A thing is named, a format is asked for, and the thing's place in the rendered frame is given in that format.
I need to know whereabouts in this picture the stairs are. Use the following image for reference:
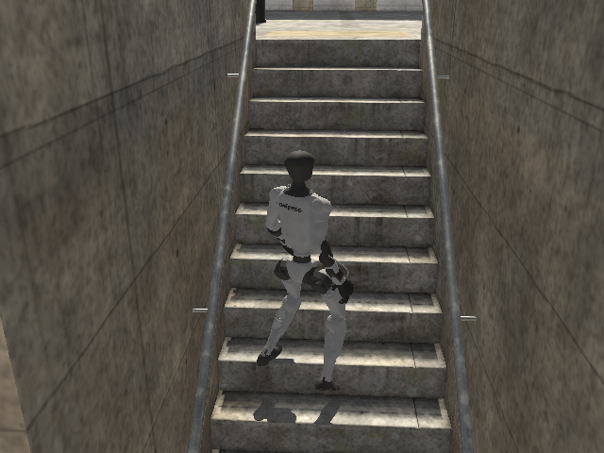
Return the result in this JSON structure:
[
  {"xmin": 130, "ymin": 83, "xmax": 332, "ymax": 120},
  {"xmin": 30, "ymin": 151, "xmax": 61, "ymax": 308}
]
[{"xmin": 210, "ymin": 40, "xmax": 452, "ymax": 453}]

